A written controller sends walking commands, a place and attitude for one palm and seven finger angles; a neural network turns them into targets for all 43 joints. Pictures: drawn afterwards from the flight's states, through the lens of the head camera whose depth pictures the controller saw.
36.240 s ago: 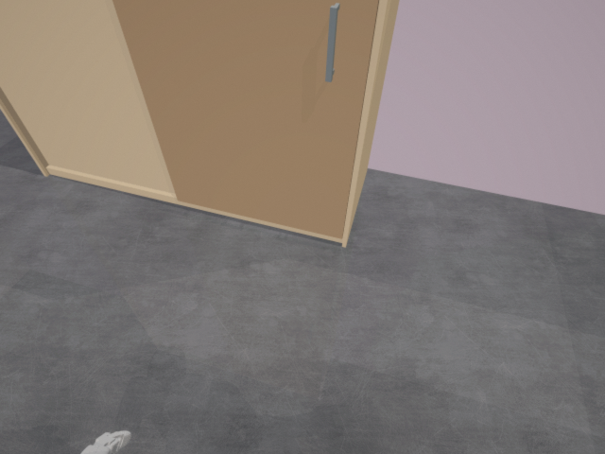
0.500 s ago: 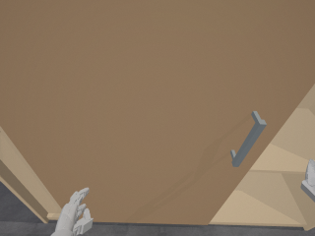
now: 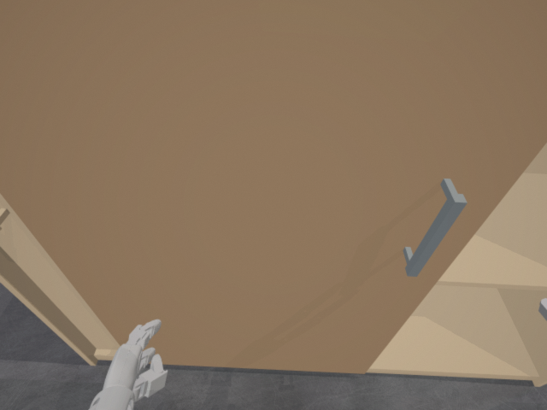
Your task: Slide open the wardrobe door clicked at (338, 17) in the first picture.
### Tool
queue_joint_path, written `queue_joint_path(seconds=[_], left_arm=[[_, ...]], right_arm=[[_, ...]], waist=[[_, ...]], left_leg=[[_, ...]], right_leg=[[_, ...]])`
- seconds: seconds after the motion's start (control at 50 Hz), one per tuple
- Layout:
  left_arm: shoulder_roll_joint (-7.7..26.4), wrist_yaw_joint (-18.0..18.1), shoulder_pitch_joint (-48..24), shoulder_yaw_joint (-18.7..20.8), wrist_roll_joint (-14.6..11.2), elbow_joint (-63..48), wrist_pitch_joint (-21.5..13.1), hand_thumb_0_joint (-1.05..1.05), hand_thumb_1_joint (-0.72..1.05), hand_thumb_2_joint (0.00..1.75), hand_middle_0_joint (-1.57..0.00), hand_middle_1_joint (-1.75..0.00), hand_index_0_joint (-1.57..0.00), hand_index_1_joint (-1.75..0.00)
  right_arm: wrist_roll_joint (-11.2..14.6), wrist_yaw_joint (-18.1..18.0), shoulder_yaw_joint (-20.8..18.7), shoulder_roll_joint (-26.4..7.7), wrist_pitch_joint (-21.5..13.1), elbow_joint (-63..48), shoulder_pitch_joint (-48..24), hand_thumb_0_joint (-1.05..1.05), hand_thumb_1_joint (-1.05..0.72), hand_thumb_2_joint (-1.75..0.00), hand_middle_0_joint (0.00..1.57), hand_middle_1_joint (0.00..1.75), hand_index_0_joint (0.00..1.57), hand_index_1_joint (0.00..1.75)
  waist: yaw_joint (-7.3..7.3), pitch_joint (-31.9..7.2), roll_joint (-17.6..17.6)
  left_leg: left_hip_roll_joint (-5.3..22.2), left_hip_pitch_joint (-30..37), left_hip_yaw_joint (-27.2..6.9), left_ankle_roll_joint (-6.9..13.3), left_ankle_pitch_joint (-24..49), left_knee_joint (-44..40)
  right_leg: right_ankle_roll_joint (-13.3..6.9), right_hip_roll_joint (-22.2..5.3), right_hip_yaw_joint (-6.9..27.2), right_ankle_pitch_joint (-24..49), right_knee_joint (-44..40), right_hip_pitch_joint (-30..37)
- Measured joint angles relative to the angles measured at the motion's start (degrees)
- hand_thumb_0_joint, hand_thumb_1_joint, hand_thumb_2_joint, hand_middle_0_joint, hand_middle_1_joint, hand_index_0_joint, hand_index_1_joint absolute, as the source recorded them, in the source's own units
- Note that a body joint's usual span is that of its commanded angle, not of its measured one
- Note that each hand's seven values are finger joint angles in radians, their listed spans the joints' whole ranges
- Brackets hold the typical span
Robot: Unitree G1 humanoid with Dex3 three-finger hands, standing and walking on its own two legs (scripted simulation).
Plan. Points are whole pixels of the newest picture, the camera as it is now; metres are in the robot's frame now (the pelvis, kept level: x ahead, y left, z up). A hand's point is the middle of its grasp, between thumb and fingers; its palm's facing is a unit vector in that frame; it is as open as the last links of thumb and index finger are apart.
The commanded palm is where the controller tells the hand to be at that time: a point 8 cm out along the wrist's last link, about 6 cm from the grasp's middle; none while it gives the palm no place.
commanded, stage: step back with the hand held close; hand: right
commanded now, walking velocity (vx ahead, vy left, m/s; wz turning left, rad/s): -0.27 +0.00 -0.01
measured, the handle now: (428, 231) +0.37 -0.24 +0.08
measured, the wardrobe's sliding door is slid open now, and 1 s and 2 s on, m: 0.62 0.62 0.62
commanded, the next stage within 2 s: stop stepping back and stand still in 0.76 s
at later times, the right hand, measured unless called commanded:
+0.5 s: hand out of the picture +0.09 -0.31 +0.16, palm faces +0.50 +0.75 -0.43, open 7.4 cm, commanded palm +0.04 -0.33 +0.18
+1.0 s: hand out of the picture -0.06 -0.32 +0.18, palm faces +0.47 +0.77 -0.42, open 7.4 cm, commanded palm -0.10 -0.36 +0.18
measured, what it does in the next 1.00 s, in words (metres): walks backwards: left foot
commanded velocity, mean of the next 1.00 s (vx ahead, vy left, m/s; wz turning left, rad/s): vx -0.21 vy -0.01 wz -0.02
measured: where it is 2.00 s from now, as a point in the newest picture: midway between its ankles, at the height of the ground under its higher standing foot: outside the picture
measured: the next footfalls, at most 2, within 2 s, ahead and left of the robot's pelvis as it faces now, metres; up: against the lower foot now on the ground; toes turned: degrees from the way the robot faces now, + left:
left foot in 0.92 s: -0.24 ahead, +0.07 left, +0.00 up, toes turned +2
right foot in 1.12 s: -0.19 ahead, -0.17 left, +0.00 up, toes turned +0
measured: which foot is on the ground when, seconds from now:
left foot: down 0.00-0.66, up 0.68-0.90, down 0.92-1.00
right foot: down 0.00-0.92, up 0.94-1.00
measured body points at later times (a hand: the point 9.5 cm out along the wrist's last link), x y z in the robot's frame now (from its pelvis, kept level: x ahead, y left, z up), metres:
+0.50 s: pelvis -0.09 -0.03 -0.02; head -0.08 -0.05 +0.43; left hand +0.09 +0.19 -0.09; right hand +0.06 -0.35 +0.18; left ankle -0.02 +0.12 -0.74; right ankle +0.02 -0.12 -0.74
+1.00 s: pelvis -0.23 -0.05 -0.02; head -0.23 -0.08 +0.43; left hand -0.06 +0.17 -0.10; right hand -0.09 -0.35 +0.20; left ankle -0.28 +0.07 -0.74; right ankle -0.11 -0.12 -0.68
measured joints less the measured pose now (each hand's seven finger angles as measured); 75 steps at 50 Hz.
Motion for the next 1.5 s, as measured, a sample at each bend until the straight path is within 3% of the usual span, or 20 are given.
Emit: queue_joint_path(seconds=[0.16, 0.3, 0.48, 0.58, 0.64, 0.68, 0.72, 0.78, 0.84, 0.9, 0.96, 1.02, 1.06, 1.12, 1.18, 1.26, 1.36, 1.42, 1.44, 1.5], left_arm=[[-0.43, -0.17, -0.19, 0.66, -0.49, -4.61, 2.83, 0.02, 0.9, 0.9, -0.2, -0.3, -0.21, -0.3], [-1.58, -0.06, 1.66, 0.32, -0.74, -5.78, 1.8, 0.02, 0.9, 0.9, -0.2, -0.3, -0.2, -0.3], [-1.71, -0.23, 3.12, -0.15, -0.9, -3.75, -1.49, 0.02, 0.9, 0.9, -0.2, -0.3, -0.21, -0.3], [-1.57, -0.5, 3.22, -0.38, -0.04, -1.39, -2.28, 0.02, 0.9, 0.9, -0.2, -0.3, -0.21, -0.3], [-1.22, -0.54, 2.6, -0.26, 0.23, -0.36, -2.12, 0.02, 0.9, 0.9, -0.2, -0.3, -0.21, -0.3], [-1.03, -0.24, 2.46, 0.0, 0.15, -0.78, -2.18, 0.02, 0.9, 0.9, -0.2, -0.3, -0.21, -0.3], [-1.46, 0.08, 2.21, 0.78, 0.28, -1.25, -2.96, 0.02, 0.9, 0.9, -0.2, -0.3, -0.21, -0.3], [-2.93, -0.78, 2.48, 1.73, 0.21, -0.75, -3.73, 0.02, 0.9, 0.9, -0.2, -0.3, -0.21, -0.3], [-3.55, -1.98, 3.36, 1.87, -0.27, -0.44, -3.73, 0.02, 0.9, 0.9, -0.2, -0.3, -0.21, -0.3], [-3.47, -2.37, 3.68, 1.81, -0.3, -0.72, -3.87, 0.02, 0.9, 0.9, -0.2, -0.3, -0.21, -0.3], [-2.3, -2.48, 2.37, 1.71, -0.62, 0.24, -3.84, 0.02, 0.9, 0.9, -0.2, -0.3, -0.21, -0.3], [-2.77, -2.06, 3.91, 0.81, -1.03, 3.16, -2.47, 0.02, 0.9, 0.9, -0.2, -0.3, -0.21, -0.3], [-3.71, -1.22, 5.07, -0.21, -0.67, 3.08, -1.93, 0.02, 0.9, 0.9, -0.2, -0.3, -0.21, -0.3], [-2.52, 0.0, 6.32, -0.57, -0.29, 1.06, -4.02, 0.02, 0.9, 0.9, -0.2, -0.3, -0.21, -0.3], [-2.81, 0.44, 3.66, 0.16, -0.04, 1.22, -5.53, 0.02, 0.9, 0.9, -0.2, -0.3, -0.21, -0.3], [-5.15, -1.46, 4.28, -0.54, 0.19, -0.29, -6.78, 0.02, 0.9, 0.9, -0.2, -0.3, -0.21, -0.3], [-5.47, -2.06, 8.55, -0.49, 0.73, -1.4, -5.23, 0.02, 0.9, 0.9, -0.2, -0.3, -0.21, -0.3], [-4.39, -0.88, 9.83, 0.29, 0.86, -1.48, -3.28, 0.01, 0.9, 0.9, -0.2, -0.3, -0.21, -0.3], [-4.11, -0.73, 9.91, 0.46, 0.57, -1.7, -2.79, 0.01, 0.9, 0.9, -0.2, -0.3, -0.21, -0.3], [-0.5, -0.93, 6.35, 1.75, 0.33, 2.89, -0.91, 0.01, 0.9, 0.9, -0.2, -0.3, -0.21, -0.3]], right_arm=[[-0.03, -0.12, 0.85, -1.65, -0.19, -5.89, 5.49, 0.01, -0.89, -0.9, 0.21, 0.31, 0.21, 0.3], [-0.25, -0.93, -3.86, -5.98, -3.0, -10.34, 7.48, 0.01, -0.89, -0.9, 0.22, 0.31, 0.22, 0.3], [-1.4, -1.78, -3.81, -1.26, -4.69, -7.04, 4.59, 0.01, -0.89, -0.9, 0.21, 0.31, 0.21, 0.3], [-1.53, -2.68, -0.84, 0.98, -4.95, -7.99, 3.18, 0.01, -0.89, -0.9, 0.21, 0.31, 0.21, 0.3], [-1.45, -3.18, -0.28, -0.17, -5.38, -9.54, 2.27, 0.01, -0.89, -0.9, 0.21, 0.31, 0.21, 0.3], [-1.32, -3.25, -0.89, -1.46, -5.68, -10.03, 1.57, 0.01, -0.89, -0.9, 0.21, 0.31, 0.21, 0.3], [-1.55, -3.32, -2.3, -3.25, -5.6, -9.86, 0.29, 0.01, -0.89, -0.9, 0.21, 0.31, 0.21, 0.3], [-1.22, -3.09, -4.97, -6.45, -6.44, -9.85, -1.48, 0.01, -0.89, -0.9, 0.21, 0.31, 0.22, 0.3], [-0.19, -3.21, -6.45, -6.95, -7.21, -10.68, 0.41, 0.01, -0.89, -0.9, 0.21, 0.31, 0.22, 0.3], [0.86, -2.94, -6.39, -6.33, -6.78, -11.32, 3.23, 0.01, -0.89, -0.9, 0.21, 0.31, 0.21, 0.3], [0.28, -2.21, -4.44, -5.26, -6.75, -11.98, 4.19, 0.01, -0.89, -0.9, 0.21, 0.31, 0.21, 0.3], [0.0, -1.38, -2.02, -3.83, -5.99, -11.16, 5.57, 0.01, -0.89, -0.9, 0.21, 0.31, 0.22, 0.3], [-0.05, -1.76, -2.35, -2.61, -5.39, -9.3, 6.1, 0.01, -0.89, -0.9, 0.21, 0.31, 0.22, 0.31], [-0.6, -2.76, -1.59, -0.83, -4.75, -4.67, 1.58, 0.01, -0.89, -0.9, 0.21, 0.31, 0.21, 0.3], [-0.95, -4.18, -0.82, 0.36, -3.32, -0.72, -4.9, 0.01, -0.89, -0.9, 0.21, 0.31, 0.21, 0.3], [-0.88, -3.51, -0.3, -1.26, -2.18, -5.94, -0.93, 0.02, -0.9, -0.9, 0.2, 0.3, 0.21, 0.3], [-1.97, -2.58, -0.47, -4.91, -4.91, -12.81, 9.83, 0.02, -0.89, -0.9, 0.21, 0.31, 0.21, 0.3], [-2.29, -2.73, -2.94, -8.42, -4.64, -10.65, 10.26, 0.01, -0.89, -0.9, 0.21, 0.31, 0.21, 0.3], [-2.23, -2.81, -4.57, -10.26, -4.25, -10.0, 9.52, 0.01, -0.89, -0.9, 0.21, 0.31, 0.22, 0.3], [-1.88, -2.01, -4.49, -6.37, -4.32, -4.93, 4.41, 0.01, -0.89, -0.9, 0.21, 0.31, 0.22, 0.31]], waist=[[2.31, 2.49, 3.45], [2.67, 3.38, 4.82], [1.39, 3.02, 1.93], [1.17, 2.71, 3.59], [1.93, 3.63, 4.9], [2.65, 4.15, 4.7], [3.81, 5.12, 3.19], [4.74, 5.33, 2.26], [4.34, 3.18, 1.94], [3.0, 0.95, 1.76], [1.72, 2.34, 1.28], [0.2, -0.41, 3.98], [-0.16, -2.62, 6.54], [0.92, -3.6, 6.25], [2.13, 0.43, 7.51], [5.51, 1.43, 7.8], [5.9, -2.04, 5.43], [5.42, -3.28, 3.7], [4.93, -3.7, 5.33], [2.25, -2.33, 2.14]], left_leg=[[1.59, -5.51, -2.6, -1.72, 1.67, 2.27], [2.03, -9.17, -1.89, -2.05, 2.08, 5.86], [1.05, -12.5, -1.24, -1.77, 1.83, 10.43], [1.74, -14.3, -1.98, -1.29, 4.3, 10.05], [2.24, -15.31, -2.4, -1.82, 4.29, 11.6], [1.39, -17.24, -2.58, -1.26, -2.15, 15.64], [-1.53, -20.36, -2.88, -0.76, -8.53, 28.39], [-4.5, -20.2, -1.58, -0.07, -12.35, 40.03], [-4.89, -14.39, 1.29, 1.01, -15.26, 34.69], [-4.56, -5.44, 3.39, 2.82, -17.22, 17.87], [-3.19, -2.39, 3.7, 2.66, -7.37, 9.64], [-0.91, -2.76, 2.17, 1.31, -6.95, 9.73], [0.07, -3.35, 0.36, 0.97, -5.65, 8.19], [0.02, -6.08, 0.77, 0.46, -5.15, 9.99], [-0.36, -11.96, -1.89, 1.32, -12.16, 22.32], [-2.85, -18.8, -0.45, 1.75, -9.61, 34.72], [-2.4, -15.0, 5.39, 2.91, -8.32, 22.32], [-2.05, -6.35, 6.32, 4.53, -10.77, 8.39], [-0.54, -3.93, 3.52, 6.16, -10.67, 3.96], [-1.19, -6.55, 2.87, 4.4, -2.17, 7.74]], right_leg=[[-1.75, 1.35, -2.73, 2.27, -0.47, -3.41], [-2.85, 1.78, -1.96, 2.95, 3.02, -7.48], [-3.31, 1.43, -0.24, -0.52, 9.55, -12.34], [-1.67, 3.05, 0.42, -8.89, 11.79, -14.79], [-1.88, 3.9, 0.55, -7.3, 11.89, -15.15], [-3.32, 3.45, 0.63, -2.56, 10.94, -15.5], [-4.91, 2.11, 1.52, 4.63, 8.78, -15.74], [-4.58, 0.08, 1.98, 10.91, 4.77, -16.07], [-3.95, -0.89, 1.05, 11.68, 0.65, -17.17], [-1.98, -0.58, -0.63, 10.54, -2.76, -19.19], [1.44, 1.36, 0.24, -3.0, 14.24, -24.52], [1.56, 4.9, 1.33, -8.18, 37.15, -24.73], [0.51, 4.19, 0.9, -8.35, 33.11, -18.6], [-1.09, 1.92, 3.08, -8.46, 9.9, -5.58], [-1.88, 3.6, 2.38, -3.37, 7.42, -5.26], [-2.26, 2.95, 2.72, 2.12, -0.09, -2.78], [-1.8, 0.58, 2.29, -0.03, -6.68, -1.53], [-1.83, 0.16, 1.73, -6.37, -0.58, -5.74], [-1.91, 1.53, 0.5, -9.58, 6.17, -9.55], [-0.93, 1.16, 3.16, -11.15, 32.42, -18.74]])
